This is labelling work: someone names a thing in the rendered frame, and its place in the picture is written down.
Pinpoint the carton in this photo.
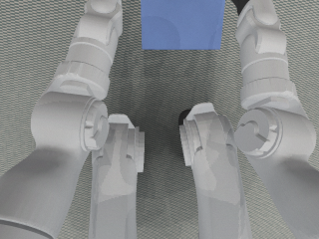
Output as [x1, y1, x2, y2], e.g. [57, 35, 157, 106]
[141, 0, 225, 50]

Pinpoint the robot right hand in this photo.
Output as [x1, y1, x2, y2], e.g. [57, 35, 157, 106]
[231, 0, 249, 16]

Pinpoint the robot left forearm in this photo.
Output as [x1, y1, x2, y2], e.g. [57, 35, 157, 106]
[30, 0, 123, 135]

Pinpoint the robot shin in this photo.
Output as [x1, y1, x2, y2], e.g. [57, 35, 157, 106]
[92, 114, 135, 167]
[186, 103, 237, 151]

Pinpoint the right robot upper arm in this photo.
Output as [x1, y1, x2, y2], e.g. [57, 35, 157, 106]
[233, 106, 319, 239]

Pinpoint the left robot shin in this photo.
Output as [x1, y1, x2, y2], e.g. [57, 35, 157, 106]
[92, 114, 135, 167]

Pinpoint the left robot upper arm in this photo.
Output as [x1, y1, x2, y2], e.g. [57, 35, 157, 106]
[0, 91, 110, 239]

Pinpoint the right robot shin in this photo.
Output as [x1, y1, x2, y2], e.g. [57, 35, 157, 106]
[186, 103, 237, 151]

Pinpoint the robot right forearm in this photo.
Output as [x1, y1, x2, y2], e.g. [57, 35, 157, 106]
[234, 0, 308, 118]

